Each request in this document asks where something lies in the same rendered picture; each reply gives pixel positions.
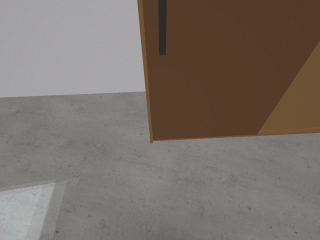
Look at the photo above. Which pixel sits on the wardrobe door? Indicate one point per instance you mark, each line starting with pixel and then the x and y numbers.
pixel 228 63
pixel 299 107

